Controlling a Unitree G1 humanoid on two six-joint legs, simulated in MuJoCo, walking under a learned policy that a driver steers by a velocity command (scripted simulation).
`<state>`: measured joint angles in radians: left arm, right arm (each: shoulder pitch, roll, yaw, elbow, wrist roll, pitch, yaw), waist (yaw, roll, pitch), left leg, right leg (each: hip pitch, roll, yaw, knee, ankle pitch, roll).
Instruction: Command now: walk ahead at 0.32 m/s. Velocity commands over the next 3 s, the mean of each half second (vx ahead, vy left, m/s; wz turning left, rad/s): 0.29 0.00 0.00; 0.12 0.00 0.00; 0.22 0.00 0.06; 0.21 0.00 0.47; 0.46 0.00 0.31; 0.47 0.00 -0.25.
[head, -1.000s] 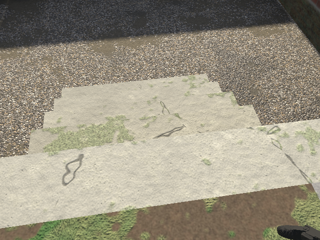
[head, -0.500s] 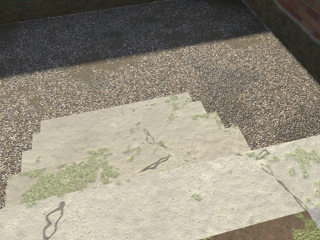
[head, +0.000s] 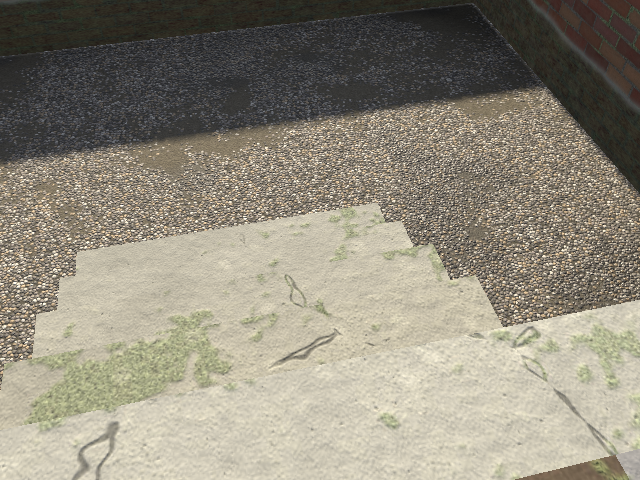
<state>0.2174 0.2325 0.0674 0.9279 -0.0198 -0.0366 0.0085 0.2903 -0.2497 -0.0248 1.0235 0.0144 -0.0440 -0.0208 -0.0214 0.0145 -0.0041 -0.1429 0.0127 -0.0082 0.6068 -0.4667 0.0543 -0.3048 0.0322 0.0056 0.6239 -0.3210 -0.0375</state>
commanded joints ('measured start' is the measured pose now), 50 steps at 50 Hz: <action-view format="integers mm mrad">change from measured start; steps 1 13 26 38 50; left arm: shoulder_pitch -97 -266 -241 -25 104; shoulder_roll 137 -20 106 83 107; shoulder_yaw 24 -19 12 23 49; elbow -77 -134 -97 -31 -15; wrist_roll -10 42 34 -1 64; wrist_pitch -34 -37 -97 -57 -75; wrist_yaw -10 -93 -59 -84 -9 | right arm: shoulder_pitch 53 173 213 -123 -201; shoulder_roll -76 -163 12 -109 -58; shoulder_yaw -12 -21 -13 -49 -63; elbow -22 -32 -54 -121 -141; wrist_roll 1 -67 -30 -11 -57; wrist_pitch -47 -56 -16 -44 -55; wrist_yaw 14 51 113 87 15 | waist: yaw -35 32 -138 15 53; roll -93 106 -67 20 -94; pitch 70 100 -36 -37 58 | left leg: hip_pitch -106 -80 -1 -100 -211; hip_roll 25 170 73 93 25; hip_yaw -33 -40 74 3 58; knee -116 -429 184 -162 -43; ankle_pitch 38 819 140 362 134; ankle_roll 77 132 -155 -10 81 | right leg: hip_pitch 9 37 -214 90 294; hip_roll -171 11 -122 -51 -228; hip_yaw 300 -147 -74 -18 237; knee -234 68 -345 -229 -337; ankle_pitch -159 197 653 196 19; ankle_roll -149 -7 -146 -27 -250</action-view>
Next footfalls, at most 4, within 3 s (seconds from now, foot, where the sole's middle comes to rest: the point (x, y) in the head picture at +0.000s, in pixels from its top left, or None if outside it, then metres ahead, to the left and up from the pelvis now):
0.32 right None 0.25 -0.13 -0.76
0.60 left None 0.28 0.11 -0.76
1.42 right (382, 458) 0.57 -0.11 -0.76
1.84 left None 0.43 0.13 -0.76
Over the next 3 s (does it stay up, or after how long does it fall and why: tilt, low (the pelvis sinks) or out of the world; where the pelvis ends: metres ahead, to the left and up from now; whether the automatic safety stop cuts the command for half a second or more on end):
stays up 0.80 0.21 -0.10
